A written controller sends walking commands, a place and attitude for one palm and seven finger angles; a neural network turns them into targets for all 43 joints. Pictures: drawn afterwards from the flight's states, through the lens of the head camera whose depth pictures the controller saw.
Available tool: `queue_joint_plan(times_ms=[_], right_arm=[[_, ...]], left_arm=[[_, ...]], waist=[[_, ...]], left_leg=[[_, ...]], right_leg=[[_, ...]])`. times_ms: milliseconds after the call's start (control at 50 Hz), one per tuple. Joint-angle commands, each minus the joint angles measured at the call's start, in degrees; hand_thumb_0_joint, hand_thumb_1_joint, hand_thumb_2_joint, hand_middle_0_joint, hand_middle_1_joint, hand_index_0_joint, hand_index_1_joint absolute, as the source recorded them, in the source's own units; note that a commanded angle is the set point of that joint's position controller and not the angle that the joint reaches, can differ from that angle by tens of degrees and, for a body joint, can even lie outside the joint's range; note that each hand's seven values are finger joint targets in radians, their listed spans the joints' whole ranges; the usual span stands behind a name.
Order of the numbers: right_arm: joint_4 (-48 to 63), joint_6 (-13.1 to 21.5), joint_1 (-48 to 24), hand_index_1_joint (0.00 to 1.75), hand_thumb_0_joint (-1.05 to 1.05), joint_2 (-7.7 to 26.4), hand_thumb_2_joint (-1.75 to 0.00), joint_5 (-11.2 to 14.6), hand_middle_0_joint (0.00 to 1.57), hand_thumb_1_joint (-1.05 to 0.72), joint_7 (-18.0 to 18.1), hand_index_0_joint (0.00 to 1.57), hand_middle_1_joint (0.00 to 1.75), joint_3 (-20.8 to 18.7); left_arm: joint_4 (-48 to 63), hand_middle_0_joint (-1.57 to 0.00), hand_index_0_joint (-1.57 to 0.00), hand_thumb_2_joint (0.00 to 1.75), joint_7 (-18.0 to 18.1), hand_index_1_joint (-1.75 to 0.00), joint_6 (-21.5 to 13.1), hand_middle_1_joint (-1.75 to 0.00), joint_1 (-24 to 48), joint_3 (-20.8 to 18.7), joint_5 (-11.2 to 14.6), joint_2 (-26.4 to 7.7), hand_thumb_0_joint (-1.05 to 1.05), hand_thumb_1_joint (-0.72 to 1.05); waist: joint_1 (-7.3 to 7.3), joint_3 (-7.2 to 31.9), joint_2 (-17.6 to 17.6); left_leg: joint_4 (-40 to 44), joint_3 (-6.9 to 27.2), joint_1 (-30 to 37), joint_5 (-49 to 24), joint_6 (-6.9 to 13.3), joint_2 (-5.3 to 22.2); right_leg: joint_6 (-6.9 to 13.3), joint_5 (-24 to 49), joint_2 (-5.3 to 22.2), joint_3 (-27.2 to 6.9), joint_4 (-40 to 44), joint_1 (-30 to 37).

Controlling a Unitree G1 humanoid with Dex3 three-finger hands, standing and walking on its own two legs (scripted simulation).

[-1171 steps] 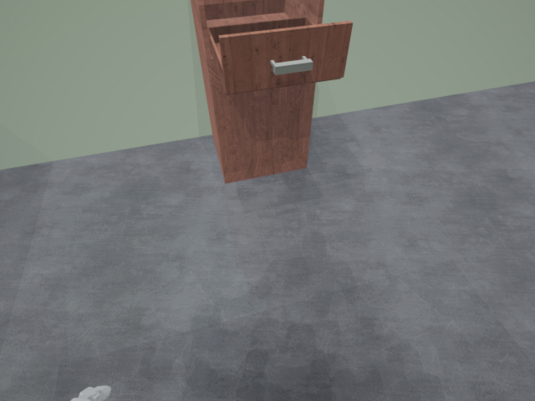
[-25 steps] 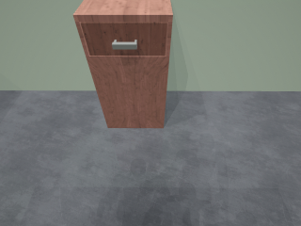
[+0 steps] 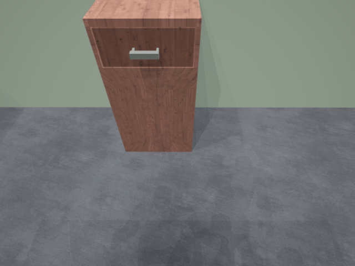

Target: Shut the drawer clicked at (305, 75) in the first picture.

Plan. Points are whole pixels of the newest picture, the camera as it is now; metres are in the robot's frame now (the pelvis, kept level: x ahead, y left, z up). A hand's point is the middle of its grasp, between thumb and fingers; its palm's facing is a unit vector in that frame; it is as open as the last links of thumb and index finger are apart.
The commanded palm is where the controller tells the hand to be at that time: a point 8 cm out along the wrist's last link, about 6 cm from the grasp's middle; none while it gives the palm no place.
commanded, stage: look to check the result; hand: left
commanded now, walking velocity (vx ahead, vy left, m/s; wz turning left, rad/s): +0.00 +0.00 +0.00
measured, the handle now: (145, 52) +0.92 +0.19 +0.00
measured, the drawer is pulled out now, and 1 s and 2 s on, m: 0.00 0.00 0.00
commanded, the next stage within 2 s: stand and wait in 0.10 s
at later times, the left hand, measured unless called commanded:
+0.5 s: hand out of the picture +0.09 +0.24 -0.16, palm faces -0.03 -0.94 -0.33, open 7.4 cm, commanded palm none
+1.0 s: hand out of the picture +0.09 +0.25 -0.16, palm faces -0.03 -0.94 -0.33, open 7.4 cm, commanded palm none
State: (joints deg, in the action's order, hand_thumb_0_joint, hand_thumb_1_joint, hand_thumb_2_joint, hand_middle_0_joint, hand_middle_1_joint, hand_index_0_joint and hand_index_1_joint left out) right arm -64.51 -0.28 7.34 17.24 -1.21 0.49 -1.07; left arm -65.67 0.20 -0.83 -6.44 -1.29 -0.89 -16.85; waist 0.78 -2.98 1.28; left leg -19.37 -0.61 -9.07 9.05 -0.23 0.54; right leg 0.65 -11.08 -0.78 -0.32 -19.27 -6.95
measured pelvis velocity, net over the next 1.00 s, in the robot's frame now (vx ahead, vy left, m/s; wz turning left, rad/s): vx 0.02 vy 0.00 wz -0.01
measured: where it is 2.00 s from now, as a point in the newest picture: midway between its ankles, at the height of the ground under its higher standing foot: outside the picture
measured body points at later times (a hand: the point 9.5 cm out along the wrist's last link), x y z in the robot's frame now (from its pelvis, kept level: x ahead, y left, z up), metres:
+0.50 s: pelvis +0.01 +0.00 +0.00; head +0.02 -0.01 +0.45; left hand +0.09 +0.29 -0.13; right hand +0.07 -0.29 -0.14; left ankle +0.02 +0.12 -0.75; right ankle -0.01 -0.11 -0.75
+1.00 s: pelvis +0.02 +0.00 +0.00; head +0.03 +0.00 +0.45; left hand +0.10 +0.29 -0.13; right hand +0.08 -0.29 -0.14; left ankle +0.02 +0.12 -0.75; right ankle -0.01 -0.11 -0.75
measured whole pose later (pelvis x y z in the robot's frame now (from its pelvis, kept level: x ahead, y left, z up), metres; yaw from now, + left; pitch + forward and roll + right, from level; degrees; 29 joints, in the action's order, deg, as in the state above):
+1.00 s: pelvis +0.02 +0.00 +0.00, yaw +0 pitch -1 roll +0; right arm -64.8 0.1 6.6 18.6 -1.0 0.3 -0.6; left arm -65.6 0.0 -1.0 -5.9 -1.0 -0.8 -18.6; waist 0.9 -2.4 0.5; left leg -17.1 -1.0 -6.8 9.2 -0.2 0.5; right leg 0.6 -11.1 -0.7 -0.8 -17.1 -4.9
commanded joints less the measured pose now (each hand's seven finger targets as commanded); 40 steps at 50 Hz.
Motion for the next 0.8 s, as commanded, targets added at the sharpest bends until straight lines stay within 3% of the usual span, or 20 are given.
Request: queue_joint_plan(times_ms=[0, 780], right_arm=[[2.77, 1.35, -0.68, 0.3, 0.0, 10.24, -0.9, 0.23, 0.2, -0.9, 0.72, 0.2, 0.3, -1.72], [2.85, 1.66, -1.99, 0.3, 0.0, 12.45, -0.9, 0.38, 0.2, -0.9, 0.75, 0.2, 0.3, -1.74]], left_arm=[[3.09, -0.2, -0.2, 0.9, 0.88, -0.3, -1.29, -0.3, 1.5, -1.77, 0.26, -11.61, 0.0, 0.9], [3.38, -0.2, -0.2, 0.9, 0.84, -0.3, -1.49, -0.3, 2.15, -1.57, 0.36, -13.36, 0.0, 0.9]], waist=[[-0.07, 4.4, -1.2], [-0.04, 5.17, -1.01]], left_leg=[[2.56, 5.27, 3.99, -6.64, 1.51, 6.32], [3.31, 5.01, 6.26, -9.82, 1.32, 6.89]], right_leg=[[2.06, 7.24, 7.26, -5.6, 4.13, -1.17], [1.73, 10.78, 7.65, -5.42, 4.75, 0.28]])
